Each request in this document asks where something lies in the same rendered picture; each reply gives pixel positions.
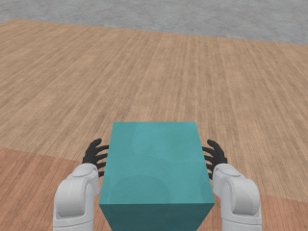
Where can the carton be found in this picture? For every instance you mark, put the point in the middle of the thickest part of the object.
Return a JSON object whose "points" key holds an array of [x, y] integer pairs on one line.
{"points": [[155, 177]]}

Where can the robot left forearm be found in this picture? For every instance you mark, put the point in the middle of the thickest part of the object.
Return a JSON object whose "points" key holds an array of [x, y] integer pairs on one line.
{"points": [[74, 200]]}

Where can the left robot hand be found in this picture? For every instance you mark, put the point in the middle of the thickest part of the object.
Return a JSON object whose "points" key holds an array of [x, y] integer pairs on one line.
{"points": [[91, 158]]}

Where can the right robot hand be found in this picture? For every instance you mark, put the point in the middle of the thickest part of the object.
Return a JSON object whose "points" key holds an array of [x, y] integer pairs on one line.
{"points": [[218, 156]]}

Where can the robot right forearm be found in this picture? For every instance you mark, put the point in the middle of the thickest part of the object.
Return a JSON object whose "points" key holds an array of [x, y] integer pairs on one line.
{"points": [[240, 202]]}

